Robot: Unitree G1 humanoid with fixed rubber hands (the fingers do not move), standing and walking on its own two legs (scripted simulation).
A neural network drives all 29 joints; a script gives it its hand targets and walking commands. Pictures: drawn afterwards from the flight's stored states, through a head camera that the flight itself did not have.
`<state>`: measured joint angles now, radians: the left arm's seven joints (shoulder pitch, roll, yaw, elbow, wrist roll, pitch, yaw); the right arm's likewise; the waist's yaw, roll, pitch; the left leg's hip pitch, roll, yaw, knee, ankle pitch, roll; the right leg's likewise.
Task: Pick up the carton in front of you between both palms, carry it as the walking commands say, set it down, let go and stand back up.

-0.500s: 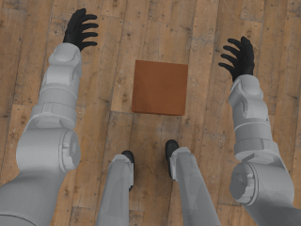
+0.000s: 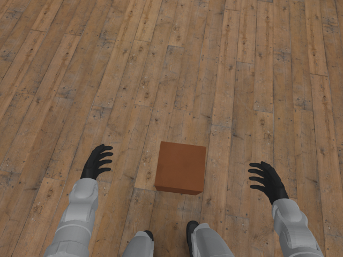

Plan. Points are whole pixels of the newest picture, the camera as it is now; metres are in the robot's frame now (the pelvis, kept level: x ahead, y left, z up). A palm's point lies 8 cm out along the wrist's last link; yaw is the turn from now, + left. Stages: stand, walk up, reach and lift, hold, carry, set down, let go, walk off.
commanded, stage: let go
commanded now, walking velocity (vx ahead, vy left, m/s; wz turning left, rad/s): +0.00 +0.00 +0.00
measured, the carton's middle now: (179, 170) +0.40 -0.05 -0.62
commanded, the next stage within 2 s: stand in 0.78 s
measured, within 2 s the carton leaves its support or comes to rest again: neither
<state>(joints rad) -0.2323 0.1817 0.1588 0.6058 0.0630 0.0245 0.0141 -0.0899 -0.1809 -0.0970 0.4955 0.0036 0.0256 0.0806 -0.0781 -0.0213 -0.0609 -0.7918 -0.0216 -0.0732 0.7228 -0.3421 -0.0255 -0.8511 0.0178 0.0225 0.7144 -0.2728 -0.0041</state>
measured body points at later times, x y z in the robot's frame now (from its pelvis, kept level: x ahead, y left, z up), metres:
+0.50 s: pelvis +0.02 +0.02 +0.04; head +0.04 +0.02 +0.48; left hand +0.20 +0.26 -0.04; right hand +0.20 -0.21 -0.04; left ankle -0.01 +0.14 -0.71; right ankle +0.02 -0.11 -0.71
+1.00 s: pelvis +0.02 +0.01 +0.03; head +0.03 +0.00 +0.48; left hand +0.17 +0.30 -0.05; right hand +0.17 -0.28 -0.06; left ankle -0.01 +0.14 -0.71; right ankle +0.02 -0.11 -0.71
